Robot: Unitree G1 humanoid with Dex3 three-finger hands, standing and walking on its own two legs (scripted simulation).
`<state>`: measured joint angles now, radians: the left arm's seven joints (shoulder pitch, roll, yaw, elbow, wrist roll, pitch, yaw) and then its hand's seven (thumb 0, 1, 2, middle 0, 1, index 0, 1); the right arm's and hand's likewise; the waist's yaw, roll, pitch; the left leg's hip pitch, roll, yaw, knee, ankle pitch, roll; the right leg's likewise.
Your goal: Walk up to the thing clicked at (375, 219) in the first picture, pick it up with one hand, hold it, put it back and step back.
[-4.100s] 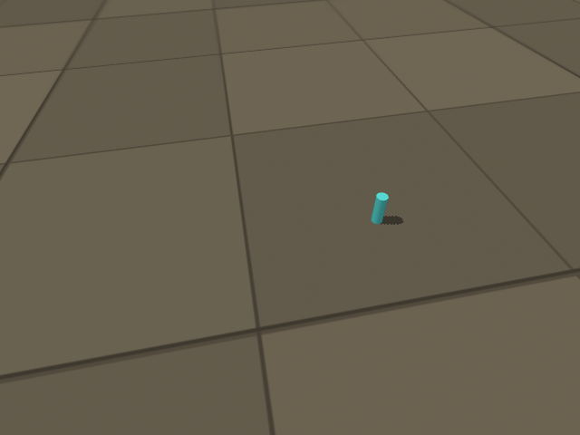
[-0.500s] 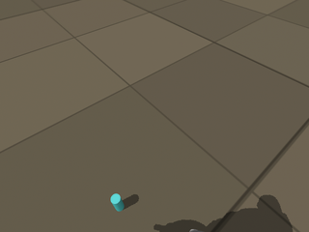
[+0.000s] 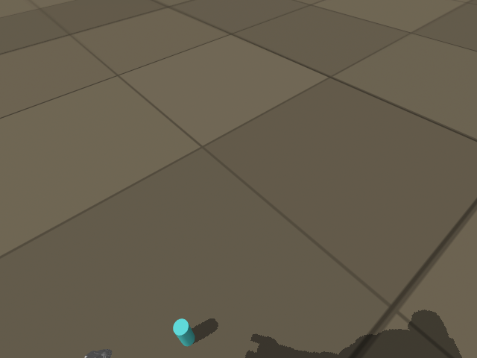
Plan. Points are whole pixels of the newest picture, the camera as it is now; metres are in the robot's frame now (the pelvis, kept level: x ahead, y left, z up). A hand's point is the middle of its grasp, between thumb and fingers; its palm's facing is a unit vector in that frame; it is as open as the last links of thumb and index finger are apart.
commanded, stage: walk up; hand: left
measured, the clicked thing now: (184, 333) +0.35 +0.25 -0.69
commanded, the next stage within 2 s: stand in 0.82 s
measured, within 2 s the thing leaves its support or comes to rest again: neither
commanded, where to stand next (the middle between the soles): +0.04 +0.00 m, yaw +0 degrees
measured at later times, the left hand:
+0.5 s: hand out of the picture +0.08 +0.26 -0.14, palm faces +0.01 -0.94 -0.34, open 7.4 cm
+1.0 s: hand out of the picture +0.11 +0.26 -0.14, palm faces +0.00 -0.94 -0.34, open 7.4 cm
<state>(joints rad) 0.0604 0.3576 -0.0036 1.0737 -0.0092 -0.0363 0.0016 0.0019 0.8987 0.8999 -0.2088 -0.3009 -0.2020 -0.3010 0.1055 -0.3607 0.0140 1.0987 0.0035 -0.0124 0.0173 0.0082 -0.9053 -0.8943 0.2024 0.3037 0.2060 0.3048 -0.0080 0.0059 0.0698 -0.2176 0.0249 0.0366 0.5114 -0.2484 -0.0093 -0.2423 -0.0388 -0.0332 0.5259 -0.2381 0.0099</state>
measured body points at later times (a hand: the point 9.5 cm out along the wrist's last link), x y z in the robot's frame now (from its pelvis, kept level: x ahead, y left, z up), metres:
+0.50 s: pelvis +0.01 +0.00 +0.01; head +0.02 +0.00 +0.46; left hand +0.08 +0.31 -0.12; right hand +0.09 -0.30 -0.12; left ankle +0.02 +0.13 -0.74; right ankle +0.03 -0.13 -0.74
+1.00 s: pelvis +0.02 +0.01 +0.01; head +0.03 +0.00 +0.46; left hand +0.11 +0.31 -0.12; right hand +0.11 -0.29 -0.12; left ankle +0.02 +0.13 -0.74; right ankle +0.03 -0.13 -0.74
